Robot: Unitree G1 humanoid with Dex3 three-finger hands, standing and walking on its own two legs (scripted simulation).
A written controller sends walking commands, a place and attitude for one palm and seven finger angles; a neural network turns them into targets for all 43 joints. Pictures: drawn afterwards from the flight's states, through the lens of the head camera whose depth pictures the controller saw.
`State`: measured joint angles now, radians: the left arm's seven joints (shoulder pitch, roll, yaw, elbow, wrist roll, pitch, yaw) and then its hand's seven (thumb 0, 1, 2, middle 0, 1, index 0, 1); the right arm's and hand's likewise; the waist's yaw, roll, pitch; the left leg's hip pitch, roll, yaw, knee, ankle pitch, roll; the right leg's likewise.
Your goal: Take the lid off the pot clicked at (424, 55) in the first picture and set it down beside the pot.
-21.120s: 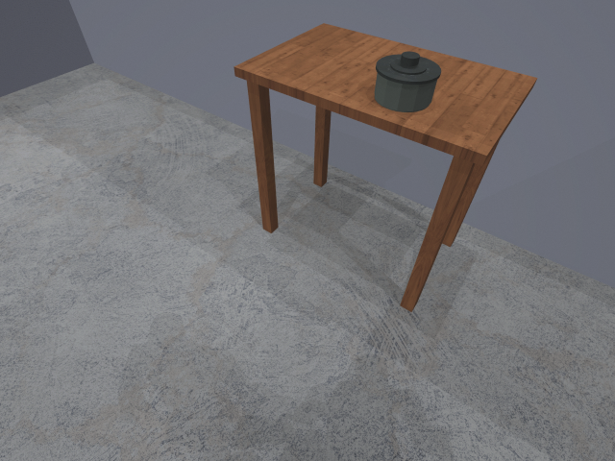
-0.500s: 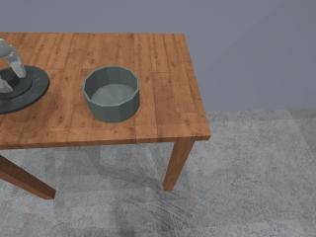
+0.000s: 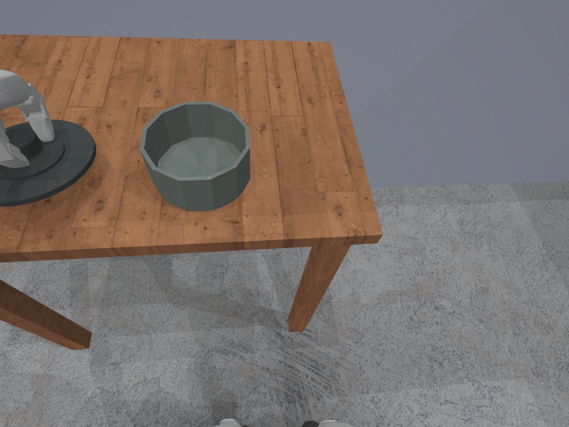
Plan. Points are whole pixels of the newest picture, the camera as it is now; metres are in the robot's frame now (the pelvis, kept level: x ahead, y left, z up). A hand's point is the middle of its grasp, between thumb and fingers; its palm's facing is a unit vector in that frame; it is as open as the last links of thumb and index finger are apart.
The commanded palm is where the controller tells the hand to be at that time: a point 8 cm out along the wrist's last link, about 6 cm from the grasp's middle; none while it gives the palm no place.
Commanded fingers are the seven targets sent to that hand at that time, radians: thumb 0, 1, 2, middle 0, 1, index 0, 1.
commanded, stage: lower the lid onto the table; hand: left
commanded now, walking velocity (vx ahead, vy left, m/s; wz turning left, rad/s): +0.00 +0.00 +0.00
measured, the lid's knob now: (19, 144) +0.49 +0.34 +0.08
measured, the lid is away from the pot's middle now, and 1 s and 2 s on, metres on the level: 0.23 0.23 0.23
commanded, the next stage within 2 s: open the fingers wide in 0.98 s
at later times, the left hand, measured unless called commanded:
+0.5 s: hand (25, 145) +0.48 +0.33 +0.08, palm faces -0.51 -0.15 -0.85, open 7.5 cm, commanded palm +0.52 +0.33 +0.15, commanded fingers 0.00 0.72 0.86 -0.83 -1.08 -0.83 -1.08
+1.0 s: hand (28, 157) +0.48 +0.34 +0.06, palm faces -0.52 -0.14 -0.84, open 7.5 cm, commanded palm +0.53 +0.34 +0.11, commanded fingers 0.00 0.72 0.86 -0.83 -1.08 -0.83 -1.08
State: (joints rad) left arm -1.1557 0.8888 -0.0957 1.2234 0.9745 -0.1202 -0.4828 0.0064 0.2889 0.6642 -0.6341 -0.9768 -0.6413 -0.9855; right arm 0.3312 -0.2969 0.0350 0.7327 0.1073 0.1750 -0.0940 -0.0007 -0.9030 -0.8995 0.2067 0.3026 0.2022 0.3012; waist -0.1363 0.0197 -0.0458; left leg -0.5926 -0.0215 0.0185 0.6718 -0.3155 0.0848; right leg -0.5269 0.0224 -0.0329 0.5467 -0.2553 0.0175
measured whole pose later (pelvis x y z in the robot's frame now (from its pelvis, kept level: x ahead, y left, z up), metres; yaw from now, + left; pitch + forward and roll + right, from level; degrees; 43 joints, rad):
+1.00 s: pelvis +0.00 -0.01 -0.02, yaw -1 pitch +19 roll -5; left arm -1.17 0.96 -0.06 1.28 1.01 -0.16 -0.43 0.03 0.25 0.63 -0.66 -1.02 -0.68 -1.03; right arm 0.35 -0.29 0.06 0.69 0.11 0.20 -0.11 0.00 -0.90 -0.90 0.21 0.30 0.20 0.30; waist -0.18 0.03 -0.07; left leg -0.79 0.00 0.01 0.84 -0.39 0.08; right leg -0.72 0.05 -0.04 0.71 -0.32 0.01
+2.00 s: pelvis +0.00 -0.01 -0.01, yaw -1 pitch +17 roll -4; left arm -0.96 0.91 0.03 1.15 1.00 -0.22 -0.34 0.00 0.07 0.65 -0.41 -0.92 -0.38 -0.89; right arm 0.34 -0.28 0.03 0.65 0.10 0.25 -0.10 0.00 -0.90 -0.90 0.21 0.30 0.20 0.30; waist -0.14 0.02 -0.08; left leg -0.72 -0.01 0.02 0.79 -0.37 0.08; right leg -0.66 0.04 -0.03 0.67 -0.31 0.01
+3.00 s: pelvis +0.00 +0.00 +0.00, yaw +0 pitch +13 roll -4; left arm -1.03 0.89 -0.03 1.09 0.98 -0.16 -0.43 0.00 0.01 0.62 -0.35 -0.88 -0.36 -0.88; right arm 0.33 -0.29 0.03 0.67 0.11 0.24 -0.10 0.00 -0.90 -0.90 0.21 0.30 0.20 0.30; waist -0.11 0.04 -0.07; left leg -0.59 -0.02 0.02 0.69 -0.33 0.08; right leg -0.53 0.03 -0.03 0.57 -0.27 0.01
